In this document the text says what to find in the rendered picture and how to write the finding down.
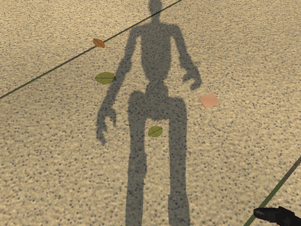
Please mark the right robot hand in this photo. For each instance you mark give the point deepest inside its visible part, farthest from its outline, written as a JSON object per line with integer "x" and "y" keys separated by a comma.
{"x": 281, "y": 216}

